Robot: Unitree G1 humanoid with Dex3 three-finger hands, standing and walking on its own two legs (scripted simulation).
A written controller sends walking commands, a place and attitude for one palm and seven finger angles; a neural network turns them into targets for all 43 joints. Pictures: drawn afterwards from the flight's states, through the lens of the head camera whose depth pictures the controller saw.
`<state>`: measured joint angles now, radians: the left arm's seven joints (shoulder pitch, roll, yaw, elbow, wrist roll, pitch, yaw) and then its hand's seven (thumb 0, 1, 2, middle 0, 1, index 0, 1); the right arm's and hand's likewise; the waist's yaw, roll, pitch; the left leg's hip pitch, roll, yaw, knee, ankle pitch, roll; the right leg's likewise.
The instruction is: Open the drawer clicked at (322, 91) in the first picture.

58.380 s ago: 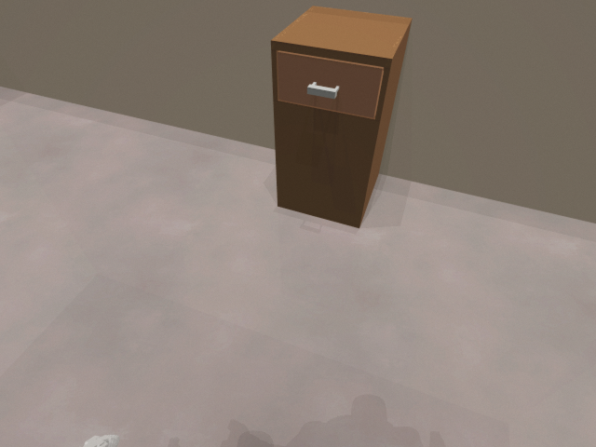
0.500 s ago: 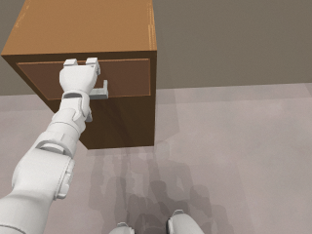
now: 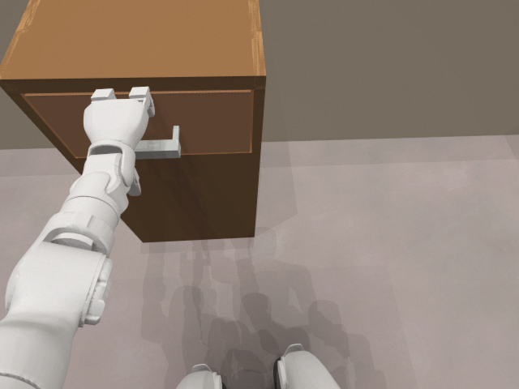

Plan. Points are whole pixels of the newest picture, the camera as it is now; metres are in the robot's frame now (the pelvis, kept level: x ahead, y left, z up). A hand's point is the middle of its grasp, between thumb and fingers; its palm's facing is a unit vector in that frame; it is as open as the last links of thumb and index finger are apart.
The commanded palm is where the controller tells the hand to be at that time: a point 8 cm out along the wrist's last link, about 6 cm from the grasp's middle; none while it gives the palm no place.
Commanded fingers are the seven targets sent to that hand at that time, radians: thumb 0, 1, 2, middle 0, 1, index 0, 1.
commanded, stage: re-aim the fingers above the handle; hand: left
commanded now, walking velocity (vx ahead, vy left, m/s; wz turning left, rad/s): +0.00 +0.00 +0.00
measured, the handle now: (152, 140) +0.57 +0.15 -0.05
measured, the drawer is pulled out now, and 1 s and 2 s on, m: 0.00 0.00 0.00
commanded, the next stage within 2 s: lower the fingers behind the handle in 0.76 s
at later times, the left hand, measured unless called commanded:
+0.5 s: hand (129, 145) +0.51 +0.17 +0.01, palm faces -0.05 -0.02 -1.00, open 13.8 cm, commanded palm +0.50 +0.16 +0.07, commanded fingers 0.00 -0.50 0.30 -0.30 -1.20 -0.30 -1.20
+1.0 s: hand (138, 145) +0.51 +0.15 +0.01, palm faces -0.06 +0.00 -1.00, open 13.8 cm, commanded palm +0.50 +0.15 +0.06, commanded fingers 0.00 -0.50 0.30 -0.30 -1.20 -0.30 -1.20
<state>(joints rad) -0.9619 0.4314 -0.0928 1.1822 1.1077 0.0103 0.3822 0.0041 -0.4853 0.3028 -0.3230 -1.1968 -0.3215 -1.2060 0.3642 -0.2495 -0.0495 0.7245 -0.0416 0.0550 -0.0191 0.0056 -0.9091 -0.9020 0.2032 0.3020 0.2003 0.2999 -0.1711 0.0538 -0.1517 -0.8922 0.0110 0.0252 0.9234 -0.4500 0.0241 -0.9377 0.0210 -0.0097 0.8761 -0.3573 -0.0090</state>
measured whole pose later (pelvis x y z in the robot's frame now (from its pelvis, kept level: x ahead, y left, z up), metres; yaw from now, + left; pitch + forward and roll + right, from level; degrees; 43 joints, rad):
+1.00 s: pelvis +0.00 +0.00 +0.00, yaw +0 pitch +23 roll -1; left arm -0.96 0.39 -0.11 1.21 1.11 0.04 0.41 0.00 -0.49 0.30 -0.32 -1.20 -0.32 -1.20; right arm 0.35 -0.24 -0.04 0.73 -0.04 0.07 -0.01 0.01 -0.91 -0.90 0.20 0.30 0.20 0.30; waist -0.17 0.06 -0.15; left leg -0.86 0.01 0.03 0.91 -0.45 0.02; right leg -0.91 0.02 -0.01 0.87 -0.36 -0.01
